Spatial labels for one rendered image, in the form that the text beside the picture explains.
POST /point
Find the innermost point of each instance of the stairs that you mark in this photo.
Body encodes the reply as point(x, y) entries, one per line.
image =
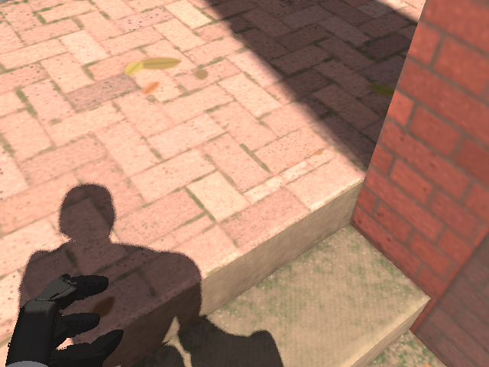
point(317, 294)

